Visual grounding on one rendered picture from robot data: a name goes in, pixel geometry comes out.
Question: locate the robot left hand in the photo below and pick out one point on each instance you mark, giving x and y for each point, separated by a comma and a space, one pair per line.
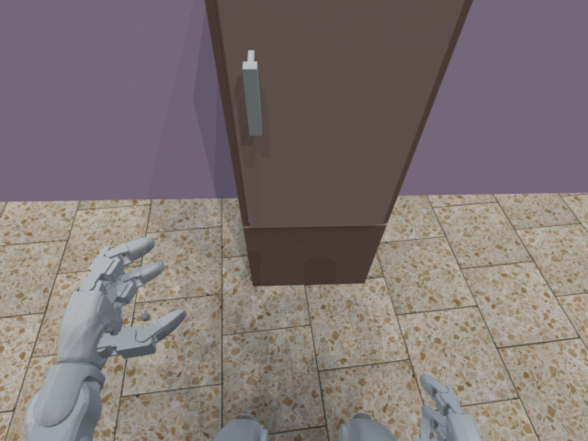
89, 312

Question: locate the cupboard door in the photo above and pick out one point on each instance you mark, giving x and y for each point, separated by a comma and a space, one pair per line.
343, 87

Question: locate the right robot thigh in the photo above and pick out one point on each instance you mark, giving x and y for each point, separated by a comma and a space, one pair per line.
362, 429

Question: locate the robot left forearm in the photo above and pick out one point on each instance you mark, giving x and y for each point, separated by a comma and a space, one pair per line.
68, 406

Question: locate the handle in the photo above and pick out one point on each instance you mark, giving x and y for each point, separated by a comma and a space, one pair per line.
252, 96

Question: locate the right robot shin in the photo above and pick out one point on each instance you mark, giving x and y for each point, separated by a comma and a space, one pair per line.
362, 415

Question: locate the robot right hand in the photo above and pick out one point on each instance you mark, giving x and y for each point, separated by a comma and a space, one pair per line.
457, 426

